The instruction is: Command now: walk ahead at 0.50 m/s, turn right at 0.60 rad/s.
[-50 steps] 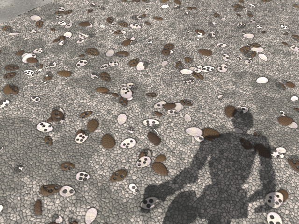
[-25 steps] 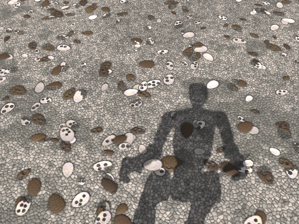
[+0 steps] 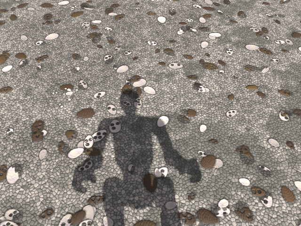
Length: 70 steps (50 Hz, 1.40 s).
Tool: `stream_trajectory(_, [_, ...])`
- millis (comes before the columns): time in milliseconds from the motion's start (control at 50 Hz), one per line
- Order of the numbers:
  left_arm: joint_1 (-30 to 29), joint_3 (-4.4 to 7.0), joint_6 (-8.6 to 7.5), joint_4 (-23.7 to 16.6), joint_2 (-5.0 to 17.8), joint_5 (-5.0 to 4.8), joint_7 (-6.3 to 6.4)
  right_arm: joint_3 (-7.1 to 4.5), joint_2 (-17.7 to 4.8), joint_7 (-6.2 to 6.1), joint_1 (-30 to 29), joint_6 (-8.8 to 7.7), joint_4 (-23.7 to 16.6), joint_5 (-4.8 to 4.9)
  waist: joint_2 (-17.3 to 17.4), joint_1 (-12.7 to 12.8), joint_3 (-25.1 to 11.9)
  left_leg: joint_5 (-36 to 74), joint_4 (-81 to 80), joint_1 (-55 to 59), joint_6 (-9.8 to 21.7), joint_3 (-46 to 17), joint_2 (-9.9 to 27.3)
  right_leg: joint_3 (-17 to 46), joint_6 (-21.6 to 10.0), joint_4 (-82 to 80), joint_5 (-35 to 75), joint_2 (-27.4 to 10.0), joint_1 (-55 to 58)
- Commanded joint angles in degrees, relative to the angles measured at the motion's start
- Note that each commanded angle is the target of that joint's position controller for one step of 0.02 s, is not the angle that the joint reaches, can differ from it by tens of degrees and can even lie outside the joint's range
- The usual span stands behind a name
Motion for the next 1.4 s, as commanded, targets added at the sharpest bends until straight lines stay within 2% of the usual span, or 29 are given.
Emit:
stream_trajectory(20, [-1.62, 1.02, -0.10, -5.92, 2.99, -0.15, -0.32, -1.75, -6.90, -0.24, 0.68, -0.90, -1.84, 0.40, 8.82, -0.61, -0.37, 4.16, -15.02, 8.83, 9.54, -14.15, 16.40, 2.21, 0.66, -2.53, 3.59, -5.69, -11.62])
stream_trajectory(140, [-8.27, 0.24, -0.44, -8.22, 1.58, 0.18, -1.55, -2.65, -10.07, -0.59, 1.48, -0.28, -0.44, 0.52, 6.40, -2.16, 0.54, 13.88, -16.29, 11.43, 8.48, -1.67, 15.31, -0.62, 1.16, -18.72, 18.87, -5.61, -11.70])
stream_trajectory(240, [-17.04, -0.77, -1.60, -11.20, 0.24, 0.41, -2.83, -2.63, -12.11, 0.11, 7.79, 1.16, 3.10, 2.58, 5.89, -4.14, 3.98, 15.71, -15.50, 14.77, 8.90, -1.95, 16.83, -4.48, -0.92, -31.97, 16.90, -2.87, -7.36])
stream_trajectory(280, [-16.74, -0.14, -2.06, -11.47, 2.07, 0.60, -3.09, -2.83, -13.54, 0.11, 8.03, 1.92, 3.91, 3.14, 7.21, -2.39, 3.45, 23.69, -11.91, 17.64, 8.29, -3.10, 18.09, -5.41, -2.20, -35.61, 12.50, -1.31, -4.00])
stream_trajectory(320, [-4.97, 2.02, -2.35, -8.01, 5.93, 1.06, -2.70, -2.44, -13.69, -0.11, 6.96, 2.37, 4.55, 3.37, 7.49, 5.19, -4.06, 38.29, 1.94, 15.44, 5.77, -0.42, 15.18, -7.76, -4.60, -41.07, 15.85, 2.09, 14.78])
stream_trajectory(340, [4.15, 3.49, -2.12, -5.65, 9.39, 1.59, -1.87, -1.37, -11.16, -0.20, 7.18, 2.01, 4.09, 2.50, 6.50, 9.20, -10.98, 29.99, 14.58, 5.49, 3.34, 0.85, 12.44, -3.44, -6.54, -38.09, 18.90, -2.27, 31.86])
stream_trajectory(360, [9.76, 4.57, -1.85, -5.11, 15.77, 2.91, -0.89, 0.94, -4.03, 0.26, 11.41, 1.09, 1.72, 0.89, -7.21, 7.73, -20.49, -3.37, 37.68, -17.07, -0.97, 1.52, 4.01, 21.40, -14.34, -39.03, 14.97, -19.69, 53.59])
stream_trajectory(380, [10.32, 3.63, -1.94, -5.61, 12.86, 2.88, -0.90, 0.51, -6.47, 0.32, 11.23, 0.05, 2.83, 2.08, -8.93, 8.70, -27.22, -23.76, 47.89, -22.13, -1.24, -8.57, 1.15, 35.87, -17.41, -46.86, 13.03, -24.63, 52.67])
stream_trajectory(400, [7.01, 2.39, -2.16, -5.00, 9.49, 2.43, -1.18, -1.02, -10.57, 0.46, 7.22, -0.01, 1.57, 3.86, -5.72, 8.14, -17.63, -20.90, 50.90, -27.21, -0.90, -9.83, 4.18, 26.36, -14.64, -47.86, 12.12, -22.16, 45.89])
stream_trajectory(440, [0.19, 1.08, -2.73, -4.05, 5.07, 1.59, -1.53, -1.06, -9.16, 0.15, 3.62, 0.64, 1.03, 2.84, -3.57, 4.21, -6.72, -12.28, 45.86, -26.23, -0.84, -7.70, 8.43, 12.58, -11.17, -51.45, 13.74, -16.83, 31.10])
stream_trajectory(480, [-4.15, 0.76, -3.96, -3.52, 3.18, 2.00, -1.70, -1.30, -7.26, -0.18, 7.08, 2.68, 2.22, 2.61, -6.32, 0.24, -3.93, -5.80, 43.56, -19.22, -1.30, -8.24, 10.18, 5.46, -9.94, -56.66, 15.66, -14.64, 21.97])
stream_trajectory(560, [-5.17, 1.36, -5.41, -1.09, 3.24, 2.74, -0.87, -1.24, -5.11, -0.45, 4.21, 4.32, 1.20, 2.46, -1.94, -0.82, 0.24, 1.01, 38.42, -22.40, -2.71, -9.42, 10.14, -3.17, -10.00, -60.65, 21.46, -14.14, 19.62])
stream_trajectory(660, [-2.66, 2.25, -4.93, 1.14, 5.89, 2.36, 0.34, -0.34, -3.14, 1.26, -3.99, 3.84, -1.67, 1.76, -0.15, 1.71, 2.93, 12.90, 21.66, -22.59, -1.81, -6.15, 8.83, -11.22, -8.53, -61.72, 22.43, -13.77, 22.80])
stream_trajectory(760, [0.35, 3.26, -3.29, 3.58, 7.96, 0.72, 0.64, -0.19, -3.88, 2.85, -10.51, 3.96, -5.54, 1.75, 0.31, 3.52, 5.28, 7.68, 13.80, -24.55, 1.37, -2.50, 7.70, -14.42, -7.15, -58.15, 26.74, -16.52, 31.73])
stream_trajectory(820, [-0.95, 3.86, -1.96, 3.63, 10.44, 0.01, 0.93, -1.59, -6.41, 3.11, -6.23, 4.27, -6.18, 1.91, -1.97, -0.14, 0.54, -0.77, 13.22, -14.99, 4.71, 2.72, 2.42, -16.71, -5.18, -46.42, 52.78, -16.19, 34.40])
stream_trajectory(860, [-1.58, 3.21, -1.43, 3.22, 9.70, -0.21, 1.06, -5.07, -12.52, 2.00, 10.11, 4.62, -2.24, 2.32, 0.60, -8.77, -8.52, 2.57, 8.19, 10.00, 8.62, 2.51, -2.53, -19.11, -1.33, -22.20, 52.76, -11.88, 24.94])
stream_trajectory(880, [2.41, 1.23, -2.24, 0.70, 3.14, 2.29, 0.91, -6.88, -19.83, 0.81, 13.47, 4.95, -1.55, 2.53, 15.13, -5.58, -12.49, 1.01, 5.86, 28.86, 16.48, -22.99, 11.46, -18.22, 2.86, -0.23, 12.75, -4.80, 1.67])
stream_trajectory(900, [2.08, -0.19, -4.56, -0.77, 1.26, 1.76, 0.37, -6.06, -19.88, 1.36, 12.45, 3.82, -4.00, 2.08, 15.68, -3.96, -22.01, -10.34, -5.69, 38.10, 24.51, -51.92, 20.22, -3.53, 3.74, 11.61, -14.72, 4.24, -11.22])
stream_trajectory(920, [-5.55, 0.92, -6.10, -2.13, 6.16, -0.79, -0.32, -4.61, -14.93, 1.84, 12.06, 2.97, -3.99, 1.71, 8.41, -7.00, -17.60, -10.54, -9.47, 36.34, 20.64, -47.37, 19.79, 1.54, 2.15, 13.16, -10.86, 1.10, -17.66])
stream_trajectory(940, [-7.77, 0.73, -6.92, -2.87, 5.85, -1.22, -0.40, -4.06, -12.96, 1.79, 9.96, 2.36, -3.78, 1.81, 7.12, -5.66, -11.15, -7.30, -9.00, 29.41, 18.53, -39.62, 17.94, 1.01, 0.72, 9.51, -5.86, -1.30, -18.99])
stream_trajectory(960, [-7.88, 0.81, -7.14, -2.01, 5.61, 0.35, 0.14, -3.35, -10.66, 1.63, 5.94, 2.21, -4.38, 2.05, 3.24, -3.05, -6.83, -1.50, -8.61, 20.80, 16.34, -32.72, 15.26, 0.87, 0.45, 4.43, -1.79, -3.81, -15.87])
stream_trajectory(1000, [-6.07, 1.61, -6.01, -1.38, 6.56, 1.75, 0.32, -2.43, -8.17, 1.07, 1.48, 2.17, -6.30, 1.03, 5.28, 0.62, -4.63, 7.86, -10.31, 9.88, 15.28, -26.22, 12.17, 1.30, 1.10, -1.45, 2.35, -5.86, -7.80])
stream_trajectory(1160, [-17.08, -0.09, -4.53, -4.63, 1.80, 1.97, -0.38, -3.19, -10.79, -1.32, 6.24, 2.47, -5.59, 1.92, 7.20, -2.51, -1.17, 9.52, -11.48, 2.07, 11.70, -17.41, 6.54, -0.97, 5.08, -30.22, 23.33, -1.26, -3.71])
stream_trajectory(1240, [-21.61, 0.13, -5.53, -6.09, 3.33, 1.05, -1.62, -3.29, -10.79, -1.63, 9.51, 3.20, -4.57, 2.30, 8.05, -4.20, -0.48, 4.76, -8.14, 4.92, 10.82, -22.03, 8.35, 0.00, 4.34, -38.12, 25.18, 0.84, -0.75])
stream_trajectory(1300, [-19.10, 0.96, -6.36, -5.81, 5.37, 0.89, -2.12, -3.45, -10.69, -1.95, 9.17, 3.72, -4.80, 2.11, 9.98, -2.27, -0.85, 5.65, -3.10, 8.69, 9.50, -26.91, 10.01, 0.77, 2.29, -40.64, 18.79, 1.11, 2.62])
stream_trajectory(1340, [-10.00, 2.24, -6.94, -3.55, 7.47, 1.43, -1.65, -2.75, -8.53, -1.80, 7.61, 3.84, -5.79, 1.88, 9.99, 2.66, -5.26, 10.64, 5.68, 6.88, 6.96, -25.66, 6.45, -0.15, -0.65, -43.58, 18.24, 0.42, 16.18])
stream_trajectory(1360, [-1.70, 3.03, -7.05, -2.82, 10.40, 2.46, -1.16, -1.47, -5.27, -1.52, 7.65, 3.66, -6.98, 1.04, 4.52, 6.15, -13.24, 4.52, 20.90, 0.42, 4.85, -21.19, 2.88, 8.26, -4.19, -42.30, 14.62, -8.55, 30.78])
stream_trajectory(1380, [3.49, 4.09, -6.28, -0.76, 14.86, 3.09, -1.35, -0.40, -1.75, -1.56, 15.85, 3.17, -8.72, 2.66, -15.33, 2.59, -20.28, -21.62, 39.67, -20.19, 0.92, -13.85, -5.21, 34.93, -13.50, -47.54, 1.74, -21.28, 49.17])
stream_trajectory(1400, [2.64, 2.95, -6.00, -1.22, 9.67, 1.62, -1.70, -1.20, -7.67, -1.73, 15.87, 3.12, -7.29, 3.23, -11.89, 3.55, -17.09, -22.62, 48.01, -28.07, 0.21, -14.87, -0.60, 41.45, -13.31, -50.71, -11.13, -22.76, 47.83])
